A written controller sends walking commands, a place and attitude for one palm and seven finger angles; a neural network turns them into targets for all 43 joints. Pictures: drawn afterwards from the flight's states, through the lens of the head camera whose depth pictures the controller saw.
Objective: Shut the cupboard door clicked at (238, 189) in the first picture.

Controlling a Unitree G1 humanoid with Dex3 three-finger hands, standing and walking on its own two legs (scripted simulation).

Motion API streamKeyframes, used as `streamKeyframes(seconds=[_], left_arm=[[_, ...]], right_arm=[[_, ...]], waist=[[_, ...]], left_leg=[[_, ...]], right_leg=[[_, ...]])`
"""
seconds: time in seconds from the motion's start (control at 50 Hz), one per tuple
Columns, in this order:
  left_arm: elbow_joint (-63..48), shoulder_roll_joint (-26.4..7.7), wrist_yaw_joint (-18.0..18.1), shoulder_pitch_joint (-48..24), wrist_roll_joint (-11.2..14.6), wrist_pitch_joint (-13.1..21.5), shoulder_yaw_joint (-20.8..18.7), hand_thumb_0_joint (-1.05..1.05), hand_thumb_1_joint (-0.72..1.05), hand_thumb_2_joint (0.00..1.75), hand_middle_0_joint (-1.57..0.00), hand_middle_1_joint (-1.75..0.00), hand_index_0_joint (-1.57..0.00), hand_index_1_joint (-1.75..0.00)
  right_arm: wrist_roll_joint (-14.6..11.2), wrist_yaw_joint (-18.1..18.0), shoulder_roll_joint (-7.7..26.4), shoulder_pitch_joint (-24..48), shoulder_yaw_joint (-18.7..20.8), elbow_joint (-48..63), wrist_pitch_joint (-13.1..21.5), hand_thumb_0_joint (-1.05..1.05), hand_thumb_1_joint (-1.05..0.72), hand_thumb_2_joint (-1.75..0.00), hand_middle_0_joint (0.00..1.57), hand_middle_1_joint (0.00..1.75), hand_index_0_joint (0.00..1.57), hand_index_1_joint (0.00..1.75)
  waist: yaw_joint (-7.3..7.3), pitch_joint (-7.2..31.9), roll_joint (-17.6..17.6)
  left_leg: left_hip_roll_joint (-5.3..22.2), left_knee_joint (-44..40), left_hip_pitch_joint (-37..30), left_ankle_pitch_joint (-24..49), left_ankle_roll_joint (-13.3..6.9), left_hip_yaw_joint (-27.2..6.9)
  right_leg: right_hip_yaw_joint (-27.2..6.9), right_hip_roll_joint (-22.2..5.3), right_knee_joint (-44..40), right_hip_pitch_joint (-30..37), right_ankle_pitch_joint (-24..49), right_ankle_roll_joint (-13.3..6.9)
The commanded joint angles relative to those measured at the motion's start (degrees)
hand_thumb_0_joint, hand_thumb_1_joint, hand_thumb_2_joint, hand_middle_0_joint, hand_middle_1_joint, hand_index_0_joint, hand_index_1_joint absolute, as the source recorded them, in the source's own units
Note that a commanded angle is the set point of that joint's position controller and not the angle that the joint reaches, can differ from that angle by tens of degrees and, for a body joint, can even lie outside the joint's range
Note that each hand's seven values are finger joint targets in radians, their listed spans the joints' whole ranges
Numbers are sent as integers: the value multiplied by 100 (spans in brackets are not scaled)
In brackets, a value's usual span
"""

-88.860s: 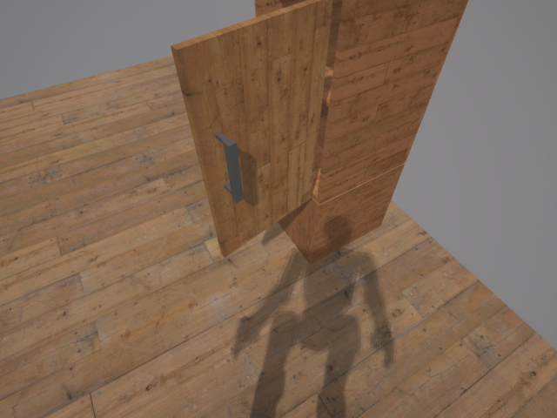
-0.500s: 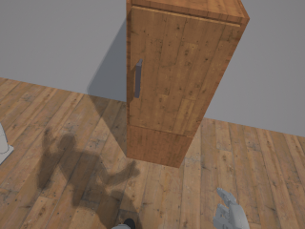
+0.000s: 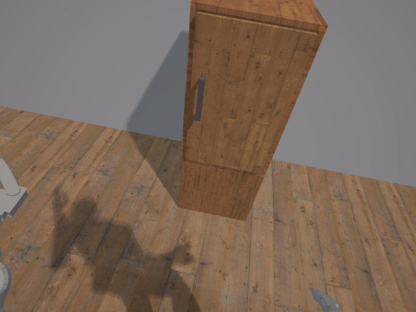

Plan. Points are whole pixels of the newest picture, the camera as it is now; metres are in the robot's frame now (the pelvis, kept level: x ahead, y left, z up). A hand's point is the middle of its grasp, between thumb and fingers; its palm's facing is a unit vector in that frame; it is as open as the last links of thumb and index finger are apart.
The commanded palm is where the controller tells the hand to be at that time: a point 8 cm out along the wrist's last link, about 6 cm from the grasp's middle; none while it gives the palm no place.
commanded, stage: stop stepping back and stand still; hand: left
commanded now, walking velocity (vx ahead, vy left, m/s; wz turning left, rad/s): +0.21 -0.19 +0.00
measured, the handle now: (200, 97) +0.78 +0.08 +0.01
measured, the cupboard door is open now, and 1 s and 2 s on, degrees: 0 0 0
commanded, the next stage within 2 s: let the arm hang, fingers relaxed in 0.64 s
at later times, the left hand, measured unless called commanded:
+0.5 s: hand (10, 206) +0.19 +0.29 +0.18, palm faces +0.47 -0.81 -0.36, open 7.4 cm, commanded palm +0.12 +0.33 +0.19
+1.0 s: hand out of the picture +0.09 +0.20 -0.15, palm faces -0.03 -0.99 -0.17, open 7.4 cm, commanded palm none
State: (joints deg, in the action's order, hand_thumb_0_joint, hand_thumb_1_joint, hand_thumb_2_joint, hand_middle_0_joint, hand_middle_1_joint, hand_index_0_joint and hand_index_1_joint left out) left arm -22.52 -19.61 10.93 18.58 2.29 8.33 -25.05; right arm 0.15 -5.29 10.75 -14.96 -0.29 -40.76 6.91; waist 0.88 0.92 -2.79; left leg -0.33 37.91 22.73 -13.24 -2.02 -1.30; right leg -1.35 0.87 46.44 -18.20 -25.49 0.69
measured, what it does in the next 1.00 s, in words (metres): steps on the spot: right foot, then left foot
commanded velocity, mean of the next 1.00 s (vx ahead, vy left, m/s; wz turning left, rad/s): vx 0.04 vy -0.04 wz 0.00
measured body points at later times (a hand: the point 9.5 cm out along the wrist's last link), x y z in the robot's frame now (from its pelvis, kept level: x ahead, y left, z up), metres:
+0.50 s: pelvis -0.02 +0.03 +0.00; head -0.03 +0.05 +0.45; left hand +0.16 +0.33 +0.19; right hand +0.10 -0.24 -0.08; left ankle +0.04 +0.16 -0.72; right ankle -0.03 -0.08 -0.72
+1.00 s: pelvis +0.00 +0.03 +0.00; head +0.01 +0.04 +0.45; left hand +0.09 +0.25 -0.13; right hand +0.12 -0.22 -0.12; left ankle +0.04 +0.16 -0.72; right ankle -0.01 -0.07 -0.72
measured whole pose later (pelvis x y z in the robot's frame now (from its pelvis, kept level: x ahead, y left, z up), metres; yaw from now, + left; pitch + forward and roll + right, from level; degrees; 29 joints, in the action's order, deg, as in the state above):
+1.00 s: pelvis +0.00 +0.03 +0.00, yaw +1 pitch -1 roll +0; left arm 44.0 -9.6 -0.2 15.3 -1.3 -3.9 0.8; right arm 1.8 -0.6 14.2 -9.4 0.2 -48.1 -0.9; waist -2.0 -2.1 -1.0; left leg 0.8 35.6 18.7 -15.7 0.4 1.3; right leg 3.2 -0.8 36.9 -14.4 -21.4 -1.1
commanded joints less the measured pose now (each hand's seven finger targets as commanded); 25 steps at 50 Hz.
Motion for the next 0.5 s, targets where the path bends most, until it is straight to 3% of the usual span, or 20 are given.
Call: streamKeyframes(seconds=[0.0,0.02,0.04,0.08,0.1,0.12,0.14,0.16,0.2,0.24,0.26,0.3,0.34,0.36,0.38,0.4,0.42,0.44,0.46,0.48], left_arm=[[-2588,-1390,-101,621,-32,513,-344,0,90,90,-20,-30,-20,-30],[-2649,-1610,-89,1101,15,504,-600,0,90,90,-20,-30,-20,-30],[-2641,-1523,-83,1353,41,494,-573,0,90,90,-20,-30,-20,-30],[-2219,-1631,-56,1618,17,404,-773,0,90,90,-20,-30,-20,-30],[-2049,-1754,-50,1611,14,374,-896,0,90,90,-20,-30,-20,-30],[-1838,-1866,-33,1565,18,362,-1083,0,90,90,-20,-30,-20,-30],[-1947,-1974,-42,847,98,507,-1139,0,90,90,-20,-30,-20,-30],[-1475,-1822,8,740,100,584,-1076,0,90,90,-20,-30,-20,-30],[-746,-1397,-37,954,72,483,-643,0,90,90,-20,-30,-20,-30],[-634,-1342,-69,613,30,491,-417,0,90,90,-20,-30,-20,-30],[-648,-1313,-65,496,-1,499,-323,0,90,90,-20,-30,-20,-30],[-1005,-1269,-30,92,-59,497,-110,0,90,90,-20,-30,-20,-30],[-1366,-1351,39,-61,-81,500,-135,0,90,90,-20,-30,-20,-30],[-1671,-1331,39,-132,-63,523,-95,0,90,90,-20,-30,-20,-30],[-1858,-1458,48,-54,-24,546,-267,0,90,90,-20,-30,-20,-30],[-2143,-1500,51,15,0,582,-395,0,90,90,-20,-30,-20,-30],[-2359,-1667,80,62,19,632,-584,0,90,90,-20,-30,-20,-30],[-2164,-1629,6,373,37,656,-647,0,90,90,-20,-30,-20,-30],[-2241,-1661,-3,405,3,632,-744,0,90,90,-20,-30,-20,-30],[-2340,-1604,-9,421,-10,662,-734,0,90,90,-20,-30,-20,-30]], right_arm=[[56,201,716,825,228,1239,522,0,-90,-90,20,30,20,30],[67,220,718,770,235,1289,492,0,-90,-90,20,30,20,30],[108,219,676,808,192,1331,388,0,-90,-90,20,30,20,30],[133,183,647,732,176,1297,151,0,-90,-90,20,30,20,30],[139,164,589,667,190,1293,12,0,-90,-90,20,30,20,30],[135,171,596,594,212,1294,-112,0,-90,-90,20,30,20,30],[163,175,677,584,221,1167,-162,0,-90,-90,20,30,20,30],[77,145,617,470,249,1163,-81,0,-90,-90,20,30,20,30],[-13,119,720,440,275,1217,-109,0,-90,-90,20,30,20,30],[5,53,748,597,238,1191,-123,0,-90,-90,20,30,20,30],[6,20,727,622,213,1170,-91,0,-90,-90,20,30,20,30],[15,-40,730,677,226,1173,18,0,-90,-90,20,30,20,30],[62,-109,744,655,241,1133,138,0,-90,-90,20,30,20,30],[59,-115,798,619,277,1147,187,0,-90,-90,20,30,20,30],[47,-122,879,580,317,1178,231,0,-90,-90,20,30,20,30],[30,-116,1021,598,364,1261,248,0,-90,-90,20,30,20,30],[7,-94,1032,629,358,1366,250,0,-90,-90,20,30,20,30],[52,-37,789,624,299,1197,281,0,-90,-90,20,30,20,30],[76,-3,761,661,292,1197,302,0,-90,-90,20,30,20,30],[77,41,726,662,279,1203,327,0,-90,-90,20,30,20,30]], waist=[[-65,571,1604],[-35,687,1716],[-73,667,1863],[-62,500,1456],[-66,431,666],[-88,352,-92],[-162,39,-185],[-258,289,-283],[-278,-291,-182],[-239,-601,-186],[-211,-563,-159],[-145,-455,-498],[-165,-293,-309],[-194,-188,16],[-211,-119,495],[-191,-38,1344],[-140,154,1768],[-188,267,1871],[-175,71,2009],[-173,-79,2041]], left_leg=[[1301,-3018,-86,-2814,-202,-1590],[1175,-3055,-51,-2757,-77,-1310],[1110,-2903,256,-2710,-1,-1073],[725,-1929,1021,-2464,127,-432],[448,-498,1522,-2012,188,-65],[86,1164,1883,-1371,252,216],[191,2118,2077,-945,326,170],[310,2457,2032,-1004,311,-42],[467,2450,1645,-658,281,-112],[557,1860,1227,-566,247,27],[526,1408,908,-567,209,204],[450,611,54,-630,134,439],[279,-271,-818,-489,110,714],[255,-675,-1105,-559,93,667],[539,-1205,-1284,-808,-29,154],[1142,-1699,-1435,-497,-257,-866],[1690,-2054,-1521,116,-410,-1729],[1735,-2518,-1123,-656,-418,-1820],[1736,-2717,-572,-1242,-448,-1721],[1664,-2635,-384,-1309,-436,-1449]], right_leg=[[343,272,163,252,-69,-159],[586,413,-346,599,-108,-186],[758,454,-985,1108,-109,-246],[540,259,-2147,2013,-96,-441],[-438,-449,-2678,2083,-380,-798],[-2414,-1717,-3624,1614,-1128,-1307],[-2429,-2182,-3791,1171,-362,-1563],[-2365,-2129,-3670,1204,-905,-1516],[-2004,-1807,-3720,80,-1638,-1323],[-1407,-1648,-3688,-398,-1386,-1163],[-1142,-1534,-3612,-432,-1210,-1088],[-868,-1447,-3466,-581,-1192,-998],[-498,-1186,-3105,-657,-1185,-853],[-335,-1012,-2685,-563,-979,-747],[-172,-758,-2051,-560,-606,-538],[188,-277,-1174,-649,30,-240],[464,-7,-528,-667,432,-35],[264,-15,-217,-399,-195,-18],[176,-60,-79,-165,-176,-15],[170,-111,-330,-17,100,-27]])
